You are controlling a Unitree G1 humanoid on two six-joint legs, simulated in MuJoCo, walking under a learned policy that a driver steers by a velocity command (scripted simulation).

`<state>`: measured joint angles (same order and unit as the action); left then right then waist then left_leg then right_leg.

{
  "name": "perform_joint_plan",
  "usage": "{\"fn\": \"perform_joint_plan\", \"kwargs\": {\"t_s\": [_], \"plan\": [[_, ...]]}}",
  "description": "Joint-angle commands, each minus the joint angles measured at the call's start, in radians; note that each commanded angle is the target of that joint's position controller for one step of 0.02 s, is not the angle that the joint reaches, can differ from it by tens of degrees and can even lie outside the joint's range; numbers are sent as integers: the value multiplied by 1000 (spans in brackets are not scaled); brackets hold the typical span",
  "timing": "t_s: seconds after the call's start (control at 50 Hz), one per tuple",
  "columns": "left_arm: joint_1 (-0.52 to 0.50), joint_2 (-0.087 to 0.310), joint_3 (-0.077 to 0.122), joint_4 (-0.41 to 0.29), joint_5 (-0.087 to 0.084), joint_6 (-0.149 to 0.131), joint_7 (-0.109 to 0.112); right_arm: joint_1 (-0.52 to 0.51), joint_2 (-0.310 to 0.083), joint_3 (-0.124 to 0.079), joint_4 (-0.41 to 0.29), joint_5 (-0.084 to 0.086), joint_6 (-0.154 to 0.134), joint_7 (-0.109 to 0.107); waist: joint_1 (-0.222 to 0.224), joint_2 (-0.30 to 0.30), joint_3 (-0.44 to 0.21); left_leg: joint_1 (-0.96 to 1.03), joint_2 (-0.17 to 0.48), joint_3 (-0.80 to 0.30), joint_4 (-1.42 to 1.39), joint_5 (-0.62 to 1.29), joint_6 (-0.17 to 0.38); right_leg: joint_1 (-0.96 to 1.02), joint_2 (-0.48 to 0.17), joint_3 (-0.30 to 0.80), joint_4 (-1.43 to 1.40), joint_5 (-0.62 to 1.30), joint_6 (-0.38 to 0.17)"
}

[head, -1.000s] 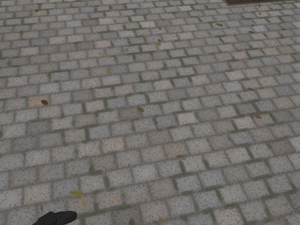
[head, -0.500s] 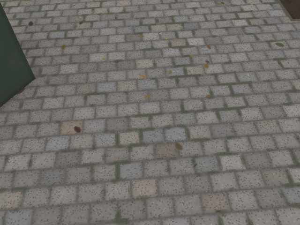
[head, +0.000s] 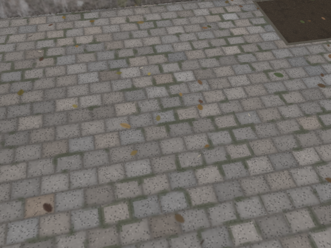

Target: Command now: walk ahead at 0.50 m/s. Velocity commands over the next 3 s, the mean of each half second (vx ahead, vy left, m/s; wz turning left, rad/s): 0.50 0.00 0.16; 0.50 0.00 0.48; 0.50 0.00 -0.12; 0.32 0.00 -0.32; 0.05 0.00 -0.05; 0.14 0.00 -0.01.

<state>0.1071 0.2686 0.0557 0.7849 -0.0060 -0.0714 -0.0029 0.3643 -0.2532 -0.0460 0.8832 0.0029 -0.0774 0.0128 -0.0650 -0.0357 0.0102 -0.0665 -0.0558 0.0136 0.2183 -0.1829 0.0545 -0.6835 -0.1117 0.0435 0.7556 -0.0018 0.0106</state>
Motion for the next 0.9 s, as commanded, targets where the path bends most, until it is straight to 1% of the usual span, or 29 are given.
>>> {"fn": "perform_joint_plan", "kwargs": {"t_s": [0.02, 0.08, 0.12, 0.16, 0.18, 0.2, 0.22, 0.24, 0.26, 0.28, 0.3, 0.34, 0.38, 0.44, 0.5, 0.58, 0.62, 0.66, 0.68, 0.72, 0.74, 0.76, 0.78, 0.8, 0.82, 0.84, 0.86, 0.88, 0.9], "plan": [[-90, 34, -1, -77, -6, -10, -12, -9, -169, -35, -47, 11, -17, -7, 4, 116, 37, -72, 239, -105, -83, 225, 141, 91, 31, -26, -122, 107, -4], [-163, 49, -2, -117, -12, -15, -28, 32, -173, -36, -19, 20, -8, -11, -7, 113, 68, 29, 290, -134, -48, 204, 134, 60, 34, -9, -195, 50, -30], [-164, 69, 1, -128, -10, -23, -38, 31, -188, -43, -12, 20, 2, -16, 7, 114, 60, 88, 317, -149, -3, 252, 121, 84, 43, -14, -232, -29, -54], [-65, 103, 19, -108, -8, -28, -32, 7, -194, -43, -10, 24, 8, -21, 68, 113, 3, 98, 297, -132, 108, 474, 93, 254, 86, -58, -277, -59, -82], [81, 146, 42, -64, -5, -27, -22, 2, -177, -35, -12, 18, 11, -22, 132, 101, -92, 61, 240, -88, 275, 583, 67, 457, 103, -72, -283, -44, -108], [280, 219, 63, -26, 2, -21, -9, 4, -143, -16, -39, -3, 11, -23, 194, -5, -258, -131, 172, -28, 578, 369, 30, 777, -62, 98, -237, 33, -170], [345, 289, 78, -3, 5, -14, -16, 140, -9, 24, -42, 6, -8, -13, 143, -281, -391, -537, -11, -28, 930, -307, -31, 1112, -288, 554, -351, -167, -330], [340, 184, 52, -12, 1, -14, -16, 97, -112, 1, -21, 27, -24, -9, 181, -173, -371, -643, 20, -177, 1063, -400, -19, 1068, -288, 657, -440, -322, -306], [255, 148, 37, -25, -1, -19, -16, -1, -175, -19, -52, 46, -28, -4, 167, -100, -201, -711, 70, -157, 1077, -319, -3, 931, -258, 492, -455, -306, -263], [179, 123, 27, -35, 3, -22, -17, -55, -165, -19, -64, 40, -23, -9, 132, -27, -126, -673, 124, -129, 1030, -226, -4, 786, -220, 374, -484, -231, -236], [133, 96, 21, -35, 7, -27, -20, -77, -151, -22, -71, 26, -15, -12, 106, -21, -69, -638, 152, -123, 978, -164, -11, 680, -189, 295, -520, -170, -226], [97, 70, 16, -27, 20, -44, -22, -32, -117, -27, -56, 27, 9, -18, 64, -68, -49, -533, 180, -127, 929, -93, -20, 571, -136, 169, -577, -94, -198], [104, 84, 18, -3, 18, -59, -20, -24, -90, -30, -56, 32, 30, -28, 57, -53, -22, -542, 176, -136, 910, -34, -30, 542, -134, 86, -614, -5, -200], [124, 101, 23, 31, 22, -60, -9, -84, -91, -40, -90, 24, 45, -34, 65, -24, 19, -631, 168, -166, 820, 82, -47, 561, -137, 2, -640, 46, -200], [130, 118, 26, 45, 26, -47, 6, -149, -80, -37, -115, 20, 34, -10, 77, -22, 33, -649, 165, -141, 685, 207, -51, 592, -121, -84, -641, 83, -179], [185, 146, 31, 72, 16, -32, 17, -282, -52, -21, -175, 15, 31, 16, 132, 2, 76, -653, 163, -59, 527, 261, -40, 660, -138, -159, -634, 112, -165], [230, 150, 33, 95, 10, -13, 18, -338, -34, -13, -213, 16, 31, 29, 151, 11, 96, -700, 157, -31, 476, 226, -30, 748, -169, -171, -604, 170, -172], [234, 168, 38, 105, -10, -3, 19, -369, -43, -18, -250, 19, 39, 32, 162, 12, 111, -713, 143, 1, 437, 163, -15, 816, -182, -195, -577, 233, -159], [226, 176, 40, 109, -14, 3, 20, -372, -45, -19, -267, 20, 40, 37, 152, -3, 108, -690, 134, 20, 421, 123, -3, 834, -187, -210, -549, 305, -151], [192, 205, 47, 102, -19, 12, 26, -328, -74, -35, -283, 20, 46, 42, 104, -55, 52, -553, 74, 85, 412, 34, 34, 840, -182, -247, -436, 641, -129], [181, 224, 53, 96, -12, 24, 28, -251, -102, -50, -272, 19, 50, 46, 53, -85, -4, -443, 32, 114, 425, -36, 59, 831, -174, -262, -310, 799, -124], [157, 232, 55, 88, -16, 32, 31, -116, -147, -75, -242, 22, 52, 44, -24, -71, -80, -255, -4, 122, 378, -9, 93, 772, -155, -276, -127, 836, -106], [141, 221, 49, 73, -15, 27, 32, 62, -216, -111, -196, 22, 59, 26, -113, -8, -170, 55, 15, 28, 307, 55, 143, 573, -108, -277, 137, 624, -65], [205, 69, 4, 24, 28, 4, 15, 86, -322, -128, -183, 29, 60, 7, -24, 262, -223, 407, 279, -462, 260, 30, 292, 105, 77, -244, 506, -349, -4], [171, 87, -5, -1, 6, -44, -5, 91, -283, -108, -218, 15, 39, 12, -37, 222, -398, 512, 411, -865, 99, -60, 408, -53, 168, 20, 693, -594, -3], [88, 148, 15, -28, -33, -71, -14, 49, -223, -90, -222, 1, 22, 17, -56, 142, -285, 437, 377, -710, 88, 2, 341, -127, 94, 67, 675, -510, -25], [59, 144, 10, -40, -34, -84, -11, -7, -185, -80, -226, 9, 13, 18, -20, 79, -179, 284, 326, -563, 87, 81, 299, -102, 52, 56, 585, -422, -39], [64, 138, 14, -26, -16, -82, -3, -78, -152, -68, -235, 10, 10, 18, 28, 21, -114, 143, 287, -456, 76, 180, 262, -47, 14, 42, 496, -372, -33], [86, 153, 23, -16, -6, -70, -1, -120, -115, -54, -249, 3, 7, 15, 58, 37, -89, 49, 260, -388, 56, 264, 245, 20, -13, 41, 439, -335, -25]]}}
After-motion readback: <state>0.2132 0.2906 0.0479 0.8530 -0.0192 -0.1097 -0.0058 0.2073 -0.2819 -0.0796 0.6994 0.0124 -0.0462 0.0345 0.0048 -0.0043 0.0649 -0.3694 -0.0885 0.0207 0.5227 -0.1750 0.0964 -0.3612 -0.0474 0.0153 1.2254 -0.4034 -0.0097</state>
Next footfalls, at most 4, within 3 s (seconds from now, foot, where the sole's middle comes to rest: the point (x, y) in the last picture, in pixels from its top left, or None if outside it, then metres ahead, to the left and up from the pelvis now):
0.18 right None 0.27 -0.15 -0.79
0.78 left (130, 237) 0.54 0.12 -0.79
1.32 right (148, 160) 0.90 0.03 -0.79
1.80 left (99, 127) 1.12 0.28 -0.79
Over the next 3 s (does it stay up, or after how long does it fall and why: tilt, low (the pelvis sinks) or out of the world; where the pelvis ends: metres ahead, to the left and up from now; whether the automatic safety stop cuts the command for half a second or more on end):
stays up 1.12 0.18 -0.02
